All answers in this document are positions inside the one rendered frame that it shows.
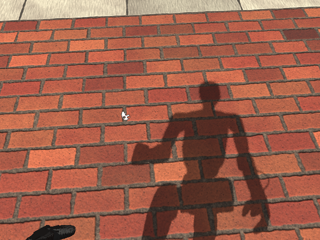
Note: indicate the left robot hand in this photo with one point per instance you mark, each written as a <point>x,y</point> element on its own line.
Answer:
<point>57,232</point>

